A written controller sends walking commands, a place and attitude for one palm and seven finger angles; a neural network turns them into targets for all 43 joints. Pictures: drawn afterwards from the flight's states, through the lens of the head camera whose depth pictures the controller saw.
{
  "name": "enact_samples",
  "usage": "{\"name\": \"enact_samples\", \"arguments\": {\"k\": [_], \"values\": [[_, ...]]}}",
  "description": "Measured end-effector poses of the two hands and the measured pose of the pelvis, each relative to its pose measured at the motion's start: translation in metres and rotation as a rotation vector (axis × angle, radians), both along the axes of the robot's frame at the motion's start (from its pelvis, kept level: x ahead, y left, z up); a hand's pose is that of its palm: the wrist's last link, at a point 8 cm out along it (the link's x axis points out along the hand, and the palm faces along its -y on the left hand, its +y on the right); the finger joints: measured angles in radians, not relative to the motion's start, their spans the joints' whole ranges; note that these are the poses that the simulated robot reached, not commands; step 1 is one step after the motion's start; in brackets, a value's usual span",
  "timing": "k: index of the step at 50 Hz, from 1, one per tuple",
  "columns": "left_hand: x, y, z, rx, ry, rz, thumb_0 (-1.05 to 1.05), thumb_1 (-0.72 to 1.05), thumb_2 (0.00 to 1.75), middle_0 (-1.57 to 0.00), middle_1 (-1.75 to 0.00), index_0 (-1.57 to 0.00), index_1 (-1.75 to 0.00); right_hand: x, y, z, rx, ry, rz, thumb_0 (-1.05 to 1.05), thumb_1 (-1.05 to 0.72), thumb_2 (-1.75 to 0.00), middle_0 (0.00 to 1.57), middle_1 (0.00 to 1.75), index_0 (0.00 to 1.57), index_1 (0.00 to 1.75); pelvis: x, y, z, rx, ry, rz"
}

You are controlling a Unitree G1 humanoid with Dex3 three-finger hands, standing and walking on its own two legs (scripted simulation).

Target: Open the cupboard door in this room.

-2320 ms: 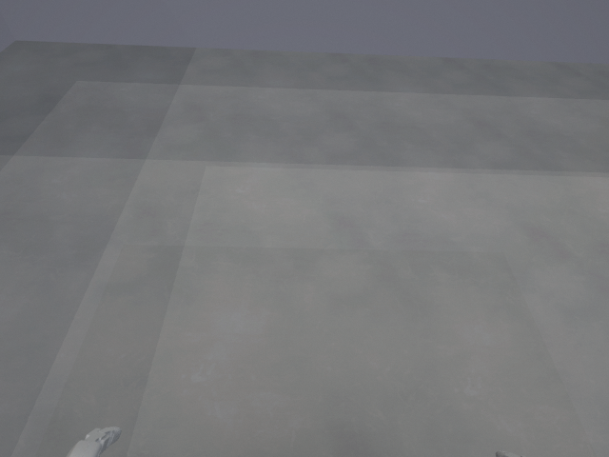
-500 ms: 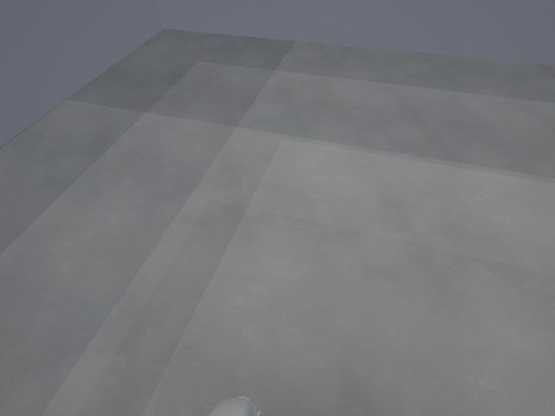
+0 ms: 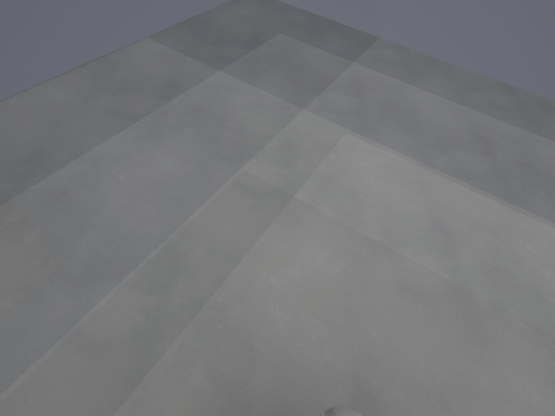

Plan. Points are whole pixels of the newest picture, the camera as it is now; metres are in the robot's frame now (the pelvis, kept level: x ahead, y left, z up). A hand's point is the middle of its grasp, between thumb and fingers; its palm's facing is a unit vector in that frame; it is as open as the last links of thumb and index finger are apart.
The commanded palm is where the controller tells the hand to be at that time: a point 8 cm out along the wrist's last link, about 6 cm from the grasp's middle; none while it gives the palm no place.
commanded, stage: turn or walk to find it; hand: left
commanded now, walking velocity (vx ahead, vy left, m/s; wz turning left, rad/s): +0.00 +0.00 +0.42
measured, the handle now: out of the picture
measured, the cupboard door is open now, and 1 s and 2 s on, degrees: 0 0 0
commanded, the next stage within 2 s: stand and wait in 0.60 s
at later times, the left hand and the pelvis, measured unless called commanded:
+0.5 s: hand out of the picture +0.03 +0.16 -0.15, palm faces +0.20 -0.94 -0.28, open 7.4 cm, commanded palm none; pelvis -0.03 -0.05 +0.00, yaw +12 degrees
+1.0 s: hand out of the picture -0.15 +0.18 -0.19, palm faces +0.39 -0.90 -0.20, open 7.4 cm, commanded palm none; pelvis -0.06 +0.00 +0.00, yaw +19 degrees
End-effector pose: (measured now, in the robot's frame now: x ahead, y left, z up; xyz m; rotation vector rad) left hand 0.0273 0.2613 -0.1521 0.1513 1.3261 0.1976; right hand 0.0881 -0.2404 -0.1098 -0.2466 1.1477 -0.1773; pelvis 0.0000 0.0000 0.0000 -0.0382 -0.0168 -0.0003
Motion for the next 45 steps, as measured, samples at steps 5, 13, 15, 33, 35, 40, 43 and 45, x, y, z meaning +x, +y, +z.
{"name": "enact_samples", "arguments": {"k": [5,13,15,33,35,40,43,45], "values": [[0.019,0.006,0.010,0.015,-0.089,0.012,0.01,0.91,0.90,-0.19,-0.30,-0.20,-0.30,-0.017,0.007,-0.004,0.018,0.029,0.002,0.00,-0.91,-0.89,0.20,0.30,0.20,0.30,-0.005,0.004,0.002,0.004,-0.004,0.037],[0.038,-0.009,0.024,0.036,-0.174,0.016,0.01,0.91,0.90,-0.19,-0.30,-0.20,-0.30,-0.061,-0.007,-0.020,0.039,0.134,-0.011,0.00,-0.91,-0.89,0.20,0.30,0.20,0.30,-0.017,-0.007,0.000,0.020,0.007,0.102],[0.038,-0.017,0.027,0.042,-0.188,0.018,0.01,0.91,0.90,-0.19,-0.30,-0.20,-0.30,-0.070,-0.015,-0.025,0.045,0.163,-0.011,0.01,-0.91,-0.89,0.20,0.30,0.20,0.30,-0.019,-0.013,-0.001,0.024,0.012,0.118],[-0.071,-0.066,0.028,0.060,-0.114,0.221,0.01,0.91,0.90,-0.20,-0.30,-0.20,-0.30,-0.043,-0.057,-0.036,0.040,0.216,0.157,0.01,-0.91,-0.89,0.19,0.30,0.20,0.30,-0.037,-0.048,-0.002,0.060,0.001,0.299],[-0.088,-0.066,0.024,0.049,-0.093,0.250,0.01,0.91,0.90,-0.20,-0.30,-0.20,-0.30,-0.032,-0.049,-0.035,0.027,0.208,0.190,0.01,-0.91,-0.89,0.19,0.30,0.20,0.30,-0.039,-0.044,-0.002,0.060,0.003,0.313],[-0.138,-0.059,0.005,0.008,-0.011,0.319,0.01,0.91,0.90,-0.20,-0.30,-0.20,-0.30,0.002,-0.012,-0.029,0.006,0.130,0.275,0.01,-0.91,-0.89,0.19,0.30,0.20,0.30,-0.048,-0.026,-0.008,0.043,0.004,0.331],[-0.168,-0.049,-0.011,-0.020,0.051,0.359,0.01,0.91,0.90,-0.20,-0.30,-0.20,-0.30,0.017,0.017,-0.024,0.003,0.053,0.318,0.01,-0.91,-0.89,0.19,0.30,0.20,0.30,-0.054,-0.012,-0.014,0.040,-0.006,0.333],[-0.183,-0.045,-0.014,-0.029,0.090,0.368,0.01,0.91,0.90,-0.20,-0.30,-0.20,-0.30,0.020,0.034,-0.018,0.013,0.016,0.338,0.01,-0.91,-0.89,0.19,0.30,0.20,0.30,-0.056,-0.007,-0.012,0.047,-0.017,0.317]]}}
